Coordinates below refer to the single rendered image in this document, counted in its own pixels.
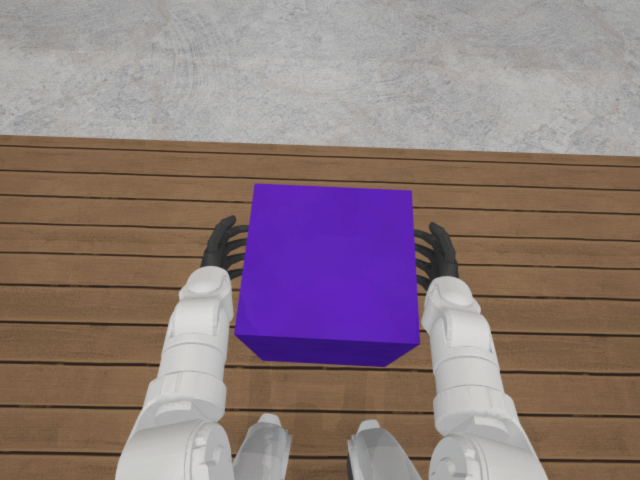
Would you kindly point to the robot left upper arm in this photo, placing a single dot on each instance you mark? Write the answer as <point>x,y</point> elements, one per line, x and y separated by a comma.
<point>191,450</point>

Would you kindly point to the left robot thigh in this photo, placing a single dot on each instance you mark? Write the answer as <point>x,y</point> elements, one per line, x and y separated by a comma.
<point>263,454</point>

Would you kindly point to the robot right hand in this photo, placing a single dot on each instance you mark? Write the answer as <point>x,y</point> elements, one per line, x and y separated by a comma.
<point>442,257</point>

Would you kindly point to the carton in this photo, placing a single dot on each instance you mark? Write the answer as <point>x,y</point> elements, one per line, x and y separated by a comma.
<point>329,276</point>

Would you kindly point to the robot right upper arm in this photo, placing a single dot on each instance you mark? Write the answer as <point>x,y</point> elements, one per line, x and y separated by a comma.
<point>465,456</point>

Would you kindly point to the robot left forearm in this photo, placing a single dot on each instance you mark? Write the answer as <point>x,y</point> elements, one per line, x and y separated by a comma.
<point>189,384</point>

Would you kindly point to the right robot shin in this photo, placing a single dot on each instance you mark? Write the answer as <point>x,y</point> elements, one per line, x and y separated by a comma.
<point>368,424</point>

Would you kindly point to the robot right forearm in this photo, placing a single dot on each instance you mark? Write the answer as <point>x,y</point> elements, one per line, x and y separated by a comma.
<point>470,394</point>

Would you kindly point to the robot left hand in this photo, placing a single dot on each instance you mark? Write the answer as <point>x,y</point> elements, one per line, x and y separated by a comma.
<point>218,246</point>

